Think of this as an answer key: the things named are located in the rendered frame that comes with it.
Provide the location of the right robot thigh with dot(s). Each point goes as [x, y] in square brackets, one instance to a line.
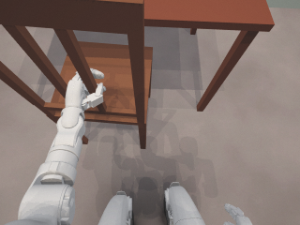
[183, 209]

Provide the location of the chair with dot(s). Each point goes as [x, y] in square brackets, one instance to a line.
[127, 69]

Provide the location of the table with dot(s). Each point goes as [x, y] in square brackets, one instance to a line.
[247, 16]

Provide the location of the left robot forearm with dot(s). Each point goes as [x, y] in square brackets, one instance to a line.
[60, 165]

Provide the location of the right robot hand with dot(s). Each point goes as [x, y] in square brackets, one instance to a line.
[237, 214]

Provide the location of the left robot upper arm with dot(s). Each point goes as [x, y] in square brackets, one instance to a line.
[47, 204]

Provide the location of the left robot shin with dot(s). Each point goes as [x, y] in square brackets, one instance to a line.
[123, 193]

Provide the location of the left robot hand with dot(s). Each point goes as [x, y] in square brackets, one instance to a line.
[77, 91]

